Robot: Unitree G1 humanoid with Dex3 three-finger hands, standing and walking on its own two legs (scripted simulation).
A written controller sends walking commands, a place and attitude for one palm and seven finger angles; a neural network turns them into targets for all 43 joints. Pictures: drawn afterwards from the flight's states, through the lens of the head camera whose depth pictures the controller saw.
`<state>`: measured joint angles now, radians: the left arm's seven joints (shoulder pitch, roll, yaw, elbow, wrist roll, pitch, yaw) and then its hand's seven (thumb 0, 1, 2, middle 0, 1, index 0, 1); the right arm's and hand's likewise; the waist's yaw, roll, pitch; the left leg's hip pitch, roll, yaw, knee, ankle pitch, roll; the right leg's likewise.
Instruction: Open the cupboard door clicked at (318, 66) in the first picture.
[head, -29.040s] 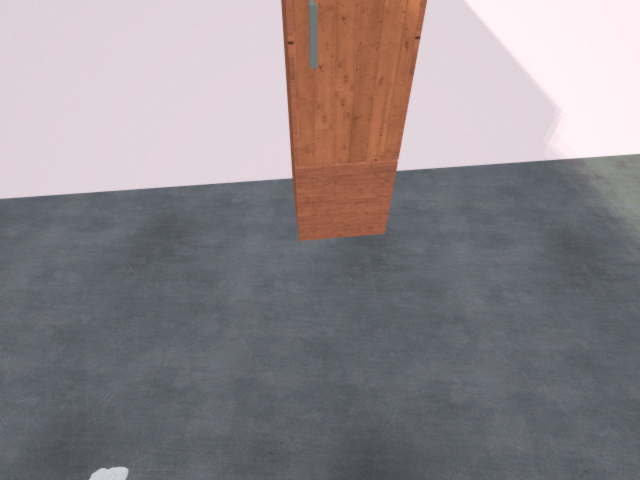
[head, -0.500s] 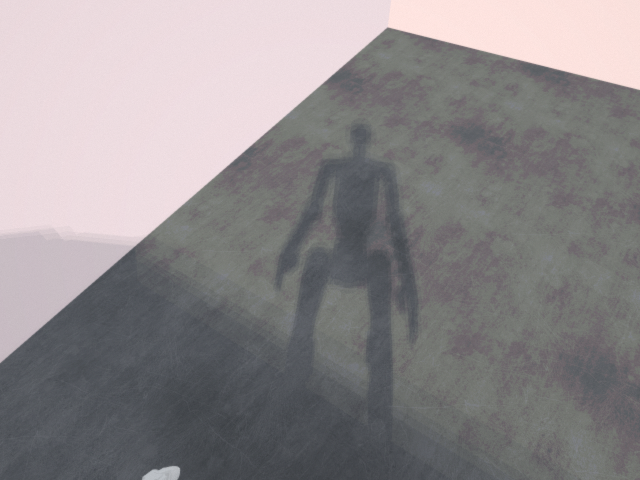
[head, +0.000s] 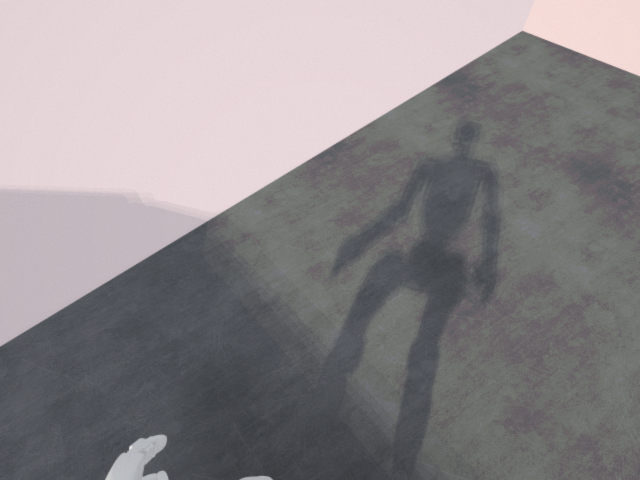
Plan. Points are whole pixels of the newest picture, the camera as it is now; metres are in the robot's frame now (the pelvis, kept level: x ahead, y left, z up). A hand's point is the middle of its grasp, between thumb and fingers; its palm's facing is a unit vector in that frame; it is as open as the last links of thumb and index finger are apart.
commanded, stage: turn to face it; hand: left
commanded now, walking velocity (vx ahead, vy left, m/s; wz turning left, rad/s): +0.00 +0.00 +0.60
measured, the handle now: out of the picture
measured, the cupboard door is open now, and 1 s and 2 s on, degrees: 50 50 50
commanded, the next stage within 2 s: none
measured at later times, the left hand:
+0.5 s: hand out of the picture +0.03 +0.21 -0.16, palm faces +0.37 -0.89 -0.26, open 7.4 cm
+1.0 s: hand out of the picture +0.00 +0.16 -0.17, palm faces +0.62 -0.75 -0.24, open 7.4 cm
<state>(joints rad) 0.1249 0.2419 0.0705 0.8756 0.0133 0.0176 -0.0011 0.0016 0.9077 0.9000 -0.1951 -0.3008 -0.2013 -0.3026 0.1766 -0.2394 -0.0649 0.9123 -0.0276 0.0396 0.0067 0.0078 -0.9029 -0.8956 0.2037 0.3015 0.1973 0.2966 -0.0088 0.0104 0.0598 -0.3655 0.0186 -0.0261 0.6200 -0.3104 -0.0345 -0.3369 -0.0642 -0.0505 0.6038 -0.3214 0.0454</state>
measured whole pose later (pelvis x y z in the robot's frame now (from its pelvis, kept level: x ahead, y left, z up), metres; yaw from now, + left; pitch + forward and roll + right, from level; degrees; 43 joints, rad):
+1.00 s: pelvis +0.06 -0.05 +0.00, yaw +38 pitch +1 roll +1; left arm 0.17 0.24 0.07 0.90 0.01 0.07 0.01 0.00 0.90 0.90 -0.20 -0.30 -0.21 -0.30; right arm 0.16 -0.23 -0.06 0.88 -0.03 0.02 0.01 0.01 -0.91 -0.90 0.20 0.30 0.20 0.30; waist -0.01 -0.04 0.10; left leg -0.35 0.01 0.02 0.63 -0.30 0.00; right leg -0.45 -0.11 -0.06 1.04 -0.52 0.08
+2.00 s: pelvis +0.11 -0.07 +0.01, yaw +75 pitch +1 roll +1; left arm 0.19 0.20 0.05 0.88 0.02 0.02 0.02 0.00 0.90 0.90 -0.20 -0.30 -0.20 -0.30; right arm 0.15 -0.25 -0.08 0.93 -0.01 0.08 0.03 0.01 -0.91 -0.90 0.20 0.30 0.19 0.30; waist -0.02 -0.01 0.11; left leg -0.45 0.01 0.05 0.94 -0.47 -0.06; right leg -0.22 -0.13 -0.12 0.54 -0.33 0.04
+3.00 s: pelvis +0.09 +0.01 +0.02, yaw +95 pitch +1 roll +0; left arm 0.17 0.21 0.06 0.99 0.02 0.02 -0.03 0.00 0.91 0.90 -0.19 -0.30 -0.20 -0.30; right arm 0.33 -0.17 -0.02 1.04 -0.03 -0.03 -0.01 0.01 -0.90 -0.90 0.20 0.30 0.20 0.30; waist 0.00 0.00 0.04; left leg -0.12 -0.05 0.03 0.36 -0.26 0.07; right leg -0.47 -0.09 -0.08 0.85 -0.36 0.02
